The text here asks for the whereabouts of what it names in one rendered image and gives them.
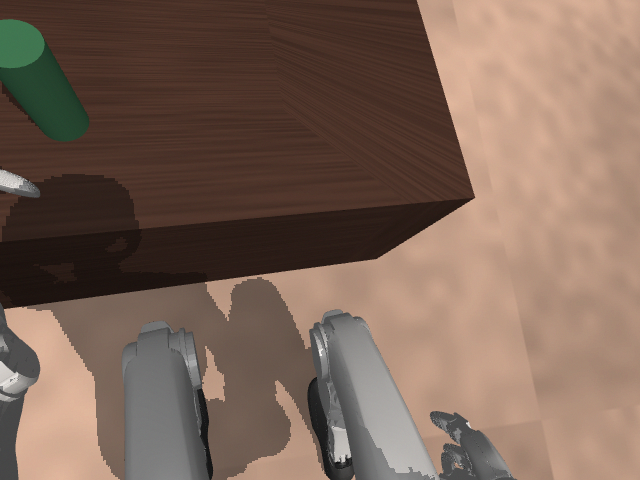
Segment left robot arm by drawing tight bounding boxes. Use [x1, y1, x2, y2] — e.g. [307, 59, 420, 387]
[0, 303, 40, 480]

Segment right robot foot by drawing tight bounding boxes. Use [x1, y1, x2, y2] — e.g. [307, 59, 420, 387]
[307, 377, 354, 480]

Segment can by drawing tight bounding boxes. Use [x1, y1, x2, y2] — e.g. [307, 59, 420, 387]
[0, 19, 89, 142]

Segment left robot foot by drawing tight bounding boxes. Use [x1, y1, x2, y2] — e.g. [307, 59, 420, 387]
[197, 389, 213, 480]

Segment right robot hand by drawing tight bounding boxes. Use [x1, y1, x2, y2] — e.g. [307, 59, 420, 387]
[430, 411, 513, 480]

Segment left robot hand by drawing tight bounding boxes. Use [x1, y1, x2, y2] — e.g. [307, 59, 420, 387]
[0, 169, 40, 198]

